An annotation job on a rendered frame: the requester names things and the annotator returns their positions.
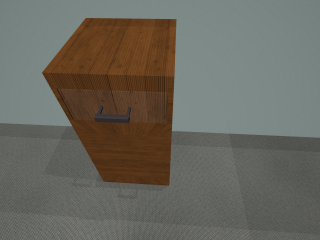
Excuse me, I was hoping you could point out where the handle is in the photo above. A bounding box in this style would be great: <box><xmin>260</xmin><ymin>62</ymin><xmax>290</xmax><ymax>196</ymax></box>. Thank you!
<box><xmin>94</xmin><ymin>106</ymin><xmax>131</xmax><ymax>123</ymax></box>

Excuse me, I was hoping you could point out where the drawer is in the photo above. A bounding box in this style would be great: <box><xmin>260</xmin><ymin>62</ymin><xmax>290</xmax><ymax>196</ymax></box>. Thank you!
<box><xmin>58</xmin><ymin>88</ymin><xmax>168</xmax><ymax>123</ymax></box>

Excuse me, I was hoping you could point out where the cabinet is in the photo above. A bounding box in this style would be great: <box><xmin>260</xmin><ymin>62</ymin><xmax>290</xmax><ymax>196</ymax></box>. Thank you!
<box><xmin>42</xmin><ymin>18</ymin><xmax>177</xmax><ymax>186</ymax></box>

